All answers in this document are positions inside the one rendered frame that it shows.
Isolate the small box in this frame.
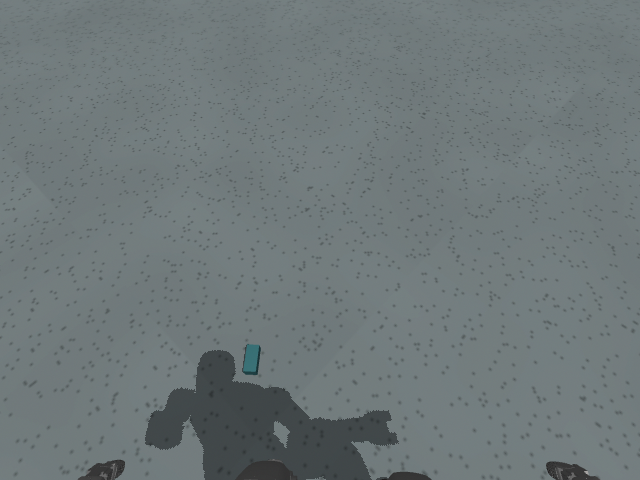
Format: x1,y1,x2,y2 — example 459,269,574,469
243,344,261,375

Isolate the right robot hand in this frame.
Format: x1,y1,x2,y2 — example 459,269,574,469
546,461,600,480

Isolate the left robot hand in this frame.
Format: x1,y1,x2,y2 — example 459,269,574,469
78,460,125,480

